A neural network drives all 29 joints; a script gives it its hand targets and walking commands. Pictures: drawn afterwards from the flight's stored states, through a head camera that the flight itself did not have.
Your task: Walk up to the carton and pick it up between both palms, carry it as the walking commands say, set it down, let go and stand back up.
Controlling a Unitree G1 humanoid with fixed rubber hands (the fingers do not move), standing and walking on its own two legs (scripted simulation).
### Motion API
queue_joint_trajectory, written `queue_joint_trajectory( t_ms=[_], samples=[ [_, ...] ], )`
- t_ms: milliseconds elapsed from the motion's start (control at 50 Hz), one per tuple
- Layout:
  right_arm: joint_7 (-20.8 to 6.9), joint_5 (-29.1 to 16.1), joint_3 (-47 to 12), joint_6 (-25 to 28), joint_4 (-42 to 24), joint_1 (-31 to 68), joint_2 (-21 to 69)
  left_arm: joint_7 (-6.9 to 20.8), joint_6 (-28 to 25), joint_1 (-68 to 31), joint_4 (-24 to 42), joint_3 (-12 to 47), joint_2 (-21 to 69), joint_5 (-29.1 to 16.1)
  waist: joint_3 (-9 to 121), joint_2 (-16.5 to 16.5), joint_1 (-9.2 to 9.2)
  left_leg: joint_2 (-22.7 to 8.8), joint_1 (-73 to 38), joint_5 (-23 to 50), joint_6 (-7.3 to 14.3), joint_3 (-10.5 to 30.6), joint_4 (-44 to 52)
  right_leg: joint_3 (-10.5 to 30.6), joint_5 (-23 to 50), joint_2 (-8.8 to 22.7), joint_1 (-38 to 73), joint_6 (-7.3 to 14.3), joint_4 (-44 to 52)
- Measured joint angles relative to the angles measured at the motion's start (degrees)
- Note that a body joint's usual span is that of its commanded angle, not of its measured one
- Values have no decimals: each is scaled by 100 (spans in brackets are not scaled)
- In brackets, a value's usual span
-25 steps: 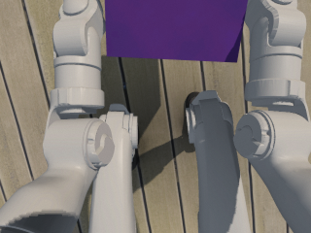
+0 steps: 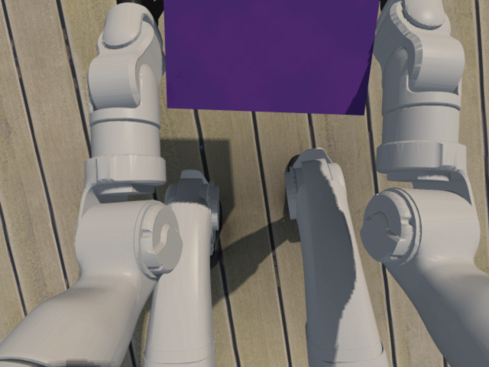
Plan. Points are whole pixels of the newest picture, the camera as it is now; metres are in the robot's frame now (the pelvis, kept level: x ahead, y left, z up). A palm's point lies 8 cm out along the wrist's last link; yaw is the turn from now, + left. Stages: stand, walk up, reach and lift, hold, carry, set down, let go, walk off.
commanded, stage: reach and lift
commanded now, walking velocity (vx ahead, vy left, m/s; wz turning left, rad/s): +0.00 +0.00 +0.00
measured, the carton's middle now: (265, 27) +0.53 -0.06 -0.13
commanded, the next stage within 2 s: none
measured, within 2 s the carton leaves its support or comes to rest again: neither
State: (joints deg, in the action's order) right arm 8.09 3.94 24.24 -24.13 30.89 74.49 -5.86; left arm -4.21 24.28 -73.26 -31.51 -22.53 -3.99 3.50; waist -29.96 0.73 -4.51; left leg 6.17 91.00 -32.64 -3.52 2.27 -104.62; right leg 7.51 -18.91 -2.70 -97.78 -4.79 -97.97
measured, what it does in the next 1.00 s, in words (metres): rises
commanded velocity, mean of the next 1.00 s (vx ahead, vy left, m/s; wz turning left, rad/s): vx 0.00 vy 0.00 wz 0.00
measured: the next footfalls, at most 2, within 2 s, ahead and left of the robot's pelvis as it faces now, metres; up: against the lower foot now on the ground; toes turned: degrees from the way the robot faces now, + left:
none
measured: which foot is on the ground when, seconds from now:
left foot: down 0.00-1.00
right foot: down 0.00-1.00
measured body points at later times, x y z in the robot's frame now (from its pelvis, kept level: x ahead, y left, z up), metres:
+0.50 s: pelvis +0.00 +0.00 +0.06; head +0.29 -0.04 +0.39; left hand +0.54 +0.09 +0.00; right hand +0.52 -0.20 +0.00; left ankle +0.13 +0.13 -0.47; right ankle +0.20 -0.14 -0.47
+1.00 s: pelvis +0.01 +0.00 +0.12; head +0.27 -0.03 +0.47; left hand +0.52 +0.10 +0.07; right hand +0.50 -0.20 +0.07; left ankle +0.13 +0.13 -0.47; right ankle +0.20 -0.14 -0.47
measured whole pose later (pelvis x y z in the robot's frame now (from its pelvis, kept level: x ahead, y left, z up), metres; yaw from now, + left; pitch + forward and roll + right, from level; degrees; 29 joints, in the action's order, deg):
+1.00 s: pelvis +0.01 +0.00 +0.12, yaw -1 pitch +9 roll +1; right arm 8.5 5.5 22.2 -24.2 27.0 61.5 -1.2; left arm -2.4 23.5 -60.6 -29.5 -21.7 -1.0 4.7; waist -29.8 1.1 -3.3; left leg 4.4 62.4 -27.4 -2.7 4.1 -80.7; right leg 6.4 -15.1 -2.5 -68.0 -3.6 -74.0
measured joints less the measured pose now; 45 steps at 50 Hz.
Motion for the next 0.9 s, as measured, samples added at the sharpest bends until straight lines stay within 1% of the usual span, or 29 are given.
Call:
queue_joint_trajectory(
  t_ms=[420, 900],
  samples=[
    [45, 35, -100, -44, -118, -454, 155, 60, 11, 435, 40, 49, 76, 21, 5, 15, 48, -65, -1109, 177, 49, 63, 879, -39, 113, 8, 1164, 28, 884],
    [51, 123, -204, -18, -328, -1133, 401, 151, -68, 1108, 171, 79, 251, 84, 11, 30, 111, -160, -2528, 453, 80, 155, 2102, -92, 322, 13, 2634, 94, 2100]
  ],
)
